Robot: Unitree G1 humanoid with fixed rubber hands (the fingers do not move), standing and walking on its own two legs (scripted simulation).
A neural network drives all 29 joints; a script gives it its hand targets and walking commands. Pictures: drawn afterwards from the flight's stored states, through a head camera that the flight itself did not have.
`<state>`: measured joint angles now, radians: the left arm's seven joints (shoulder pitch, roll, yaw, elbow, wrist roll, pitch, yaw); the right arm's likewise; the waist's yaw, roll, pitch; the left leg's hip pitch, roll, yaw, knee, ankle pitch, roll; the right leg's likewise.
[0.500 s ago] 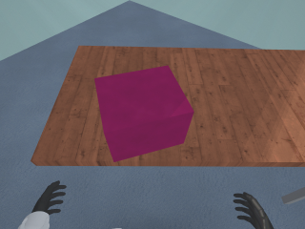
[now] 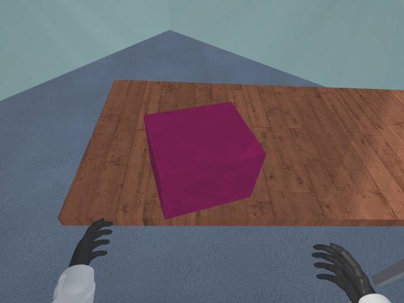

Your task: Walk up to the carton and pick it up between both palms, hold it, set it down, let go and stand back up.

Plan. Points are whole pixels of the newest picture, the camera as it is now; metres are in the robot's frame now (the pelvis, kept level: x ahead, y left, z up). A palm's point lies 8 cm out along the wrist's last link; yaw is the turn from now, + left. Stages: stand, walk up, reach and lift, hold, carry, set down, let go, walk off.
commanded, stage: reach and lift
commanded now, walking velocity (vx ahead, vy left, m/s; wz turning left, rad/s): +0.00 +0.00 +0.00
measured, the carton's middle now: (199, 157) +0.45 +0.01 +0.03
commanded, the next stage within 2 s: none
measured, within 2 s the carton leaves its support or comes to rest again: neither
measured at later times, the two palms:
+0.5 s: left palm (97, 240) +0.23 +0.19 +0.05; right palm (356, 253) +0.22 -0.27 +0.04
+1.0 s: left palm (91, 227) +0.24 +0.20 +0.06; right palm (343, 214) +0.28 -0.25 +0.07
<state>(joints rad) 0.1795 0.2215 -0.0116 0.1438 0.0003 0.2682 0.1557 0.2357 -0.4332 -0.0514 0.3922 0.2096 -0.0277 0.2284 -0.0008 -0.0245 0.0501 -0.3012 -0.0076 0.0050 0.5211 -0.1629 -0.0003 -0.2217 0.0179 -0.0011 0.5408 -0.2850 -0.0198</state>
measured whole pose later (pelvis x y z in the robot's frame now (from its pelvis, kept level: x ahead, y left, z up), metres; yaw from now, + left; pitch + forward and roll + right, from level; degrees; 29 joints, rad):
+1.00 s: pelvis +0.02 -0.02 +0.01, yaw +0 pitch -1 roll +1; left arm 0.22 0.13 0.06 -0.24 -0.05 0.35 0.23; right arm 0.08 -0.43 -0.03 0.08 0.40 0.06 0.15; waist 0.02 -0.03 0.04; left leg -0.28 0.01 0.01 0.45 -0.16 0.00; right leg -0.22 0.03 0.00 0.50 -0.27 -0.03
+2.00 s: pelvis +0.02 -0.02 +0.01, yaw +0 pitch +0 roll +1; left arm -0.34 0.13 0.21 -0.05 -0.07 0.70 0.20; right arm -0.58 -0.45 0.01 0.47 0.47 0.32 0.06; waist 0.09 -0.03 0.04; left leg -0.28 0.01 0.01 0.43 -0.15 -0.01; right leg -0.22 0.04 0.00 0.49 -0.26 -0.03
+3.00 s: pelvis +0.03 -0.03 +0.01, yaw -1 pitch +5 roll +1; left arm -0.60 0.13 0.18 0.86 -0.07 -0.01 0.17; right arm -0.85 -0.28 0.10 1.15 0.37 -0.03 0.06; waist 0.16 -0.03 0.00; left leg -0.37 0.03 0.01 0.43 -0.15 -0.03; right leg -0.31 0.05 0.00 0.48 -0.26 -0.04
